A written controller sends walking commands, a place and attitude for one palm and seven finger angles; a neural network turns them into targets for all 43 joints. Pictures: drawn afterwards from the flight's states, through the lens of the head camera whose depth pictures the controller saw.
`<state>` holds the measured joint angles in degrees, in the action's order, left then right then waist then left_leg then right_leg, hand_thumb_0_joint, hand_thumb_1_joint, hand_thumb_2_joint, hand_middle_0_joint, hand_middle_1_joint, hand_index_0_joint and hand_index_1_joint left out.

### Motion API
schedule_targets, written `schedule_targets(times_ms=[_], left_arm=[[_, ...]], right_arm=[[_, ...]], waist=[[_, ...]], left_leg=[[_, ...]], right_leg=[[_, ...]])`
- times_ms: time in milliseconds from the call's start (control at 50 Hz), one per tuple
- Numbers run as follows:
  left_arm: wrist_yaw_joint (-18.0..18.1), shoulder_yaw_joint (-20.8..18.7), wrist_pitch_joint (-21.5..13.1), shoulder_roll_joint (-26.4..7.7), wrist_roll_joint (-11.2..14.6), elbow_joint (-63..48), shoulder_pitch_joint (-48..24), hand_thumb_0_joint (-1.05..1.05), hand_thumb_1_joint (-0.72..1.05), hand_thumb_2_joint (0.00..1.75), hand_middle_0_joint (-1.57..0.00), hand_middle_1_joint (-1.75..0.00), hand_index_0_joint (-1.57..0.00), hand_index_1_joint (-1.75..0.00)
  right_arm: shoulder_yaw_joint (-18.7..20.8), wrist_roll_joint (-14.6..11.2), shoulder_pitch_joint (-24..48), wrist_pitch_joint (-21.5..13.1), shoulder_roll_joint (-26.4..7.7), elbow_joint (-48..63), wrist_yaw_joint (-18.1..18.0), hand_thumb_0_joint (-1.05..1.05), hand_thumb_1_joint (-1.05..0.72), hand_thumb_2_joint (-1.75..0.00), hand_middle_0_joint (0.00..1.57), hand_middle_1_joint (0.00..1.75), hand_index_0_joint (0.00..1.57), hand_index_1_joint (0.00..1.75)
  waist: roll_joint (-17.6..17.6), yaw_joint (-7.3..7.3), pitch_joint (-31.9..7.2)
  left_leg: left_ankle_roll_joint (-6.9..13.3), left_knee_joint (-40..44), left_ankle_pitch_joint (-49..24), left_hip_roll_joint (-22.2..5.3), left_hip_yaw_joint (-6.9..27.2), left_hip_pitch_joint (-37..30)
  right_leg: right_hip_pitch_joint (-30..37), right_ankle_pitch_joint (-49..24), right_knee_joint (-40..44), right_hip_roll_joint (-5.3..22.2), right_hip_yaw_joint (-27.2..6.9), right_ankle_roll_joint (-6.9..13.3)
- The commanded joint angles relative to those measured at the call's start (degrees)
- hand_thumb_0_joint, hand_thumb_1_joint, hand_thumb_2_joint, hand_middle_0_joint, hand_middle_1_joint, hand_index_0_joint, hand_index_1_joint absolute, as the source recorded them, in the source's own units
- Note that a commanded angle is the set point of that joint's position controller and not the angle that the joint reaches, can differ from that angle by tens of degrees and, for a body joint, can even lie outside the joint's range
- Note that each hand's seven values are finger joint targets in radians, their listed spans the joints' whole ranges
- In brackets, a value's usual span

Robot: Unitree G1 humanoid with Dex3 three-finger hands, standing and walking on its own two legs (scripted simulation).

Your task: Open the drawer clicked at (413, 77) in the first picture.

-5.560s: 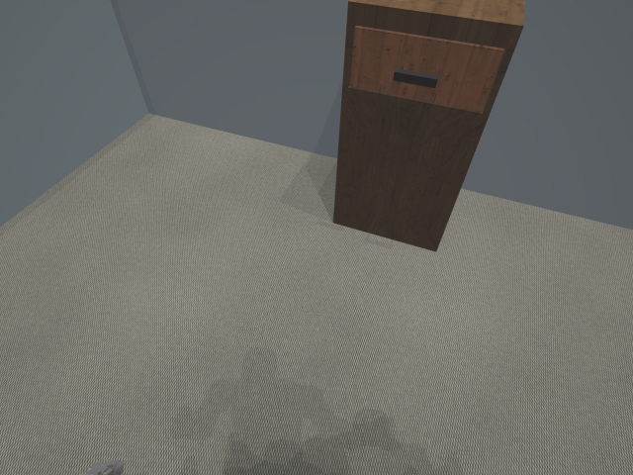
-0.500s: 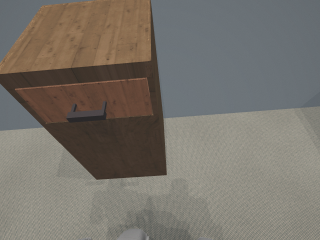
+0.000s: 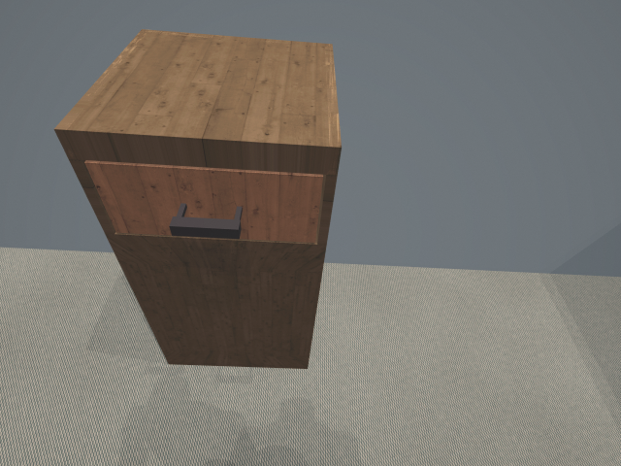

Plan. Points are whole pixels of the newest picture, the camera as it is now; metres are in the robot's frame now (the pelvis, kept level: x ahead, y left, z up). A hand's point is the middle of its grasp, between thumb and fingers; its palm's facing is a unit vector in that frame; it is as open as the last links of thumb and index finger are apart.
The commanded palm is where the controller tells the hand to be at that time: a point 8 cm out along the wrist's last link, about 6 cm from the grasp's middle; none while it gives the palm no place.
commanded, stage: come to a stop and stand still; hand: left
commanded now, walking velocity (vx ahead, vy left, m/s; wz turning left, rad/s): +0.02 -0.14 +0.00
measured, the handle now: (208, 218) +0.53 +0.23 -0.04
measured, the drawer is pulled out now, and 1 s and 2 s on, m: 0.00 0.00 0.00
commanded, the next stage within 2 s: look again from close up in 0.08 s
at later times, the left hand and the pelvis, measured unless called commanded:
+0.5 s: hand out of the picture +0.03 +0.15 -0.17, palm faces +0.02 -0.97 -0.26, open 7.3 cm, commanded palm none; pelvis +0.00 -0.03 -0.01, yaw -1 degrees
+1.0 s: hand out of the picture -0.03 +0.13 -0.18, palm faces +0.03 -0.98 -0.17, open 7.4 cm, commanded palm none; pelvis -0.02 -0.03 -0.01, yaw -1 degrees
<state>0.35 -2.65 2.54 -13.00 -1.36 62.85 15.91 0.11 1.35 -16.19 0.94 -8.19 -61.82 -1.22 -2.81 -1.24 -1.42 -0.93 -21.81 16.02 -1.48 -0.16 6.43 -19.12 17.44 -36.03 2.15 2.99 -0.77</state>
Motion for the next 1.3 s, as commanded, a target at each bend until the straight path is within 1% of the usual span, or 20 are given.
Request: schedule_targets(times_ms=[0, 80, 140, 160, 180, 220, 240, 300, 380, 480, 880, 960, 980, 1000, 1020, 1060, 1100, 1140, 1160, 1280], left_arm=[[-0.5, 0.4, -2.4, -0.4, 0.3, -2.5, -1.4, 0.00, 0.90, 0.90, -0.20, -0.30, -0.20, -0.30], [0.0, 0.5, -3.0, -0.1, 1.1, -1.1, 0.3, 0.00, 0.90, 0.90, -0.20, -0.30, -0.20, -0.30], [1.1, 0.2, -3.4, -2.2, 1.1, 1.6, 5.4, 0.00, 0.90, 0.90, -0.20, -0.30, -0.20, -0.30], [3.9, 0.7, -3.9, -2.0, 0.2, 2.7, 5.2, 0.00, 0.90, 0.90, -0.20, -0.30, -0.20, -0.30], [3.7, 0.8, -4.4, -2.2, 0.5, 0.2, 5.3, 0.00, 0.90, 0.90, -0.20, -0.30, -0.20, -0.30], [2.8, 1.3, -4.6, -0.8, 0.7, -0.4, 4.4, 0.00, 0.90, 0.90, -0.20, -0.30, -0.20, -0.30], [2.6, 1.1, -4.9, -0.4, 0.6, -0.6, 4.7, 0.00, 0.90, 0.90, -0.20, -0.30, -0.20, -0.30], [2.5, 0.8, -5.2, -1.0, 0.9, -0.9, 4.9, 0.00, 0.90, 0.90, -0.20, -0.30, -0.20, -0.30], [2.3, 1.0, -4.8, -1.8, 1.0, -1.4, 3.4, 0.00, 0.90, 0.90, -0.20, -0.30, -0.20, -0.30], [2.0, 1.2, -4.2, -2.2, 1.0, -2.5, 1.7, 0.00, 0.90, 0.90, -0.20, -0.30, -0.20, -0.30], [1.1, 1.3, -4.2, -2.2, 0.9, -1.3, 3.8, 0.00, 0.90, 0.90, -0.20, -0.30, -0.20, -0.30], [1.2, 1.5, -4.2, -1.0, 1.0, -0.8, 4.5, 0.00, 0.90, 0.90, -0.20, -0.30, -0.20, -0.30], [3.8, 0.8, -5.7, -3.3, 0.6, 2.4, 11.5, 0.00, 0.90, 0.90, -0.20, -0.30, -0.20, -0.30], [3.5, 0.9, -6.2, -5.2, 0.2, -0.4, 10.1, 0.00, 0.90, 0.90, -0.20, -0.30, -0.20, -0.30], [3.0, 1.1, -6.4, -5.3, 0.2, -1.5, 6.2, 0.00, 0.90, 0.90, -0.20, -0.30, -0.20, -0.30], [2.6, 0.9, -5.8, -3.8, 0.0, -3.4, 2.3, 0.00, 0.90, 0.90, -0.20, -0.30, -0.20, -0.30], [2.4, 1.3, -5.0, -2.0, 0.6, -3.2, 2.0, 0.00, 0.90, 0.90, -0.20, -0.30, -0.20, -0.30], [2.3, 1.7, -4.5, 0.8, 0.9, -3.0, 3.8, 0.00, 0.90, 0.90, -0.20, -0.30, -0.20, -0.30], [2.2, 1.9, -4.0, 0.8, 0.7, -2.7, 3.6, 0.00, 0.90, 0.90, -0.20, -0.30, -0.20, -0.30], [1.7, 2.4, -3.5, 0.7, 0.5, -2.1, 4.2, 0.00, 0.90, 0.90, -0.20, -0.30, -0.20, -0.30]], right_arm=[[1.7, 0.1, -0.9, -2.2, -9.3, 1.3, -1.5, 0.00, -0.90, -0.90, 0.20, 0.30, 0.20, 0.30], [2.3, -0.3, -4.7, -2.3, -8.9, -1.6, -2.1, 0.00, -0.90, -0.90, 0.20, 0.30, 0.20, 0.30], [2.0, -1.1, -4.6, -2.5, -5.8, -2.0, -2.0, 0.00, -0.90, -0.90, 0.20, 0.30, 0.20, 0.30], [2.1, -1.6, -2.0, -2.8, -8.0, 0.6, -1.2, 0.00, -0.90, -0.90, 0.20, 0.30, 0.20, 0.30], [1.3, -0.5, -4.7, -2.9, -4.9, 1.3, -0.8, 0.00, -0.90, -0.90, 0.20, 0.30, 0.20, 0.30], [0.9, -0.4, -7.0, -2.9, -4.3, 2.0, -0.9, 0.00, -0.90, -0.90, 0.20, 0.30, 0.20, 0.30], [1.1, -0.3, -8.1, -3.0, -4.9, 2.2, -1.1, 0.00, -0.90, -0.90, 0.20, 0.30, 0.20, 0.30], [0.9, -0.7, -8.0, -2.6, -4.6, 2.7, -1.4, 0.00, -0.90, -0.90, 0.20, 0.30, 0.20, 0.30], [0.5, -0.6, -7.2, -2.0, -3.9, 2.2, -1.1, 0.00, -0.90, -0.90, 0.20, 0.30, 0.20, 0.30], [0.0, -0.3, -6.2, -1.8, -4.1, 1.4, -0.7, 0.00, -0.90, -0.90, 0.20, 0.30, 0.20, 0.30], [-0.6, -0.2, -8.1, -2.0, -4.3, -1.4, -0.5, 0.00, -0.90, -0.90, 0.20, 0.30, 0.20, 0.30], [-0.8, -0.3, -8.8, -2.3, -3.9, -1.9, -0.7, 0.00, -0.90, -0.90, 0.20, 0.30, 0.20, 0.30], [0.2, -0.9, 2.2, -2.5, -5.6, 1.6, -0.2, 0.00, -0.90, -0.90, 0.20, 0.30, 0.20, 0.30], [0.3, -1.2, -2.7, -1.6, -1.8, 4.6, -0.4, 0.00, -0.90, -0.90, 0.20, 0.30, 0.20, 0.30], [0.2, -1.2, -4.4, -0.8, -1.7, 3.9, 0.1, 0.00, -0.90, -0.90, 0.20, 0.30, 0.20, 0.30], [0.2, -0.8, -6.7, -1.3, -1.4, 3.6, 0.4, 0.00, -0.90, -0.90, 0.20, 0.30, 0.20, 0.30], [-0.1, -0.6, -8.7, -2.1, -1.7, 2.3, 0.3, 0.00, -0.90, -0.90, 0.20, 0.30, 0.20, 0.30], [0.2, 0.1, -9.2, -2.9, -4.9, 2.4, -0.1, 0.00, -0.90, -0.90, 0.20, 0.30, 0.20, 0.30], [0.1, 0.0, -7.2, -3.1, -5.2, 2.9, -0.1, 0.00, -0.90, -0.90, 0.20, 0.30, 0.20, 0.30], [0.0, -0.3, -5.2, -3.0, -6.0, 2.8, -0.5, 0.00, -0.90, -0.90, 0.20, 0.30, 0.20, 0.30]], waist=[[12.5, 1.71, 7.5], [10.6, 1.81, 2.1], [4.0, 0.98, -1.2], [6.0, 1.53, 1.6], [7.7, 1.96, -2.0], [5.7, 2.14, -4.6], [2.3, 2.38, -5.0], [-0.4, 2.37, -2.2], [-1.7, 2.58, 2.9], [1.6, 2.13, 7.3], [2.7, 1.46, 6.5], [4.2, 1.36, 7.3], [-1.8, -3.48, 11.6], [-1.5, 1.29, 4.7], [-2.1, 2.27, 1.3], [-0.7, 3.65, 0.3], [1.9, 3.78, 2.8], [8.5, 2.07, 4.6], [13.6, 1.31, 4.6], [4.5, 0.60, 8.2]], left_leg=[[7.4, 10.8, -10.4, -11.8, 8.9, 0.4], [6.2, 0.3, -38.5, -10.6, 5.4, -6.7], [1.8, -3.0, -25.9, -6.2, 1.2, 3.6], [0.6, -9.5, -27.8, -6.0, -2.1, 5.4], [1.2, -9.3, -17.2, -4.7, -0.2, 6.4], [2.4, -7.5, -18.6, -5.9, 0.4, 4.4], [2.6, -8.7, -22.3, -5.8, 0.6, 4.2], [1.8, -9.1, -17.3, -4.2, -0.8, 5.4], [1.5, -6.4, -8.9, -3.4, -1.1, 5.5], [1.5, -3.1, -6.1, -3.4, -0.4, 5.9], [1.5, -1.3, -0.5, -2.9, -0.4, 6.9], [1.7, -0.4, -3.7, -3.7, 0.6, 7.0], [-0.8, -15.6, 1.8, -2.7, -2.8, 15.8], [0.8, -20.2, 9.9, -2.5, 0.8, 13.9], [1.3, -22.2, 10.5, -3.5, 0.0, 11.9], [1.2, -16.0, 6.9, -1.2, -2.2, 7.8], [1.4, -5.4, 0.2, -1.1, -0.9, 3.1], [3.6, -1.2, -7.1, -7.4, 4.8, 8.5], [4.1, 1.5, -9.1, -7.8, 6.3, 10.5], [4.4, 4.9, -1.3, -5.9, 5.8, 12.0]], right_leg=[[-4.9, 4.4, -2.0, 0.2, -1.3, -0.4], [2.3, -3.0, 11.8, 0.1, 0.0, -0.2], [17.6, -31.3, 11.9, 5.8, -3.9, 2.3], [11.7, -38.1, 8.9, 5.0, -4.4, 2.1], [13.0, -31.4, 7.0, 5.7, -4.7, 3.8], [12.3, -23.7, 6.0, 3.8, -3.4, 4.3], [12.5, -27.5, 5.1, 3.6, -3.3, 4.4], [12.9, -38.1, 5.6, 5.4, -4.5, 4.9], [9.9, -30.9, 8.9, 5.3, -5.6, 4.8], [6.1, -12.7, 13.1, 3.7, -6.4, 4.4], [6.0, 2.1, 17.4, 3.6, -7.8, 4.7], [6.0, -2.6, 15.4, 2.9, -6.5, 4.4], [7.5, -38.6, 16.2, 8.5, -13.0, -0.4], [9.4, -38.3, 17.6, 14.6, -17.1, 2.7], [8.8, -26.9, 18.5, 14.8, -15.8, 7.0], [5.1, -13.0, 17.7, 10.5, -10.3, 9.0], [1.2, -2.8, 14.6, 6.7, -8.0, 6.7], [3.8, -2.0, 10.0, 2.0, -4.5, 4.1], [6.9, -2.6, 8.1, 1.3, -2.1, 3.2], [7.7, -5.3, 9.6, 2.2, -2.7, 2.3]])
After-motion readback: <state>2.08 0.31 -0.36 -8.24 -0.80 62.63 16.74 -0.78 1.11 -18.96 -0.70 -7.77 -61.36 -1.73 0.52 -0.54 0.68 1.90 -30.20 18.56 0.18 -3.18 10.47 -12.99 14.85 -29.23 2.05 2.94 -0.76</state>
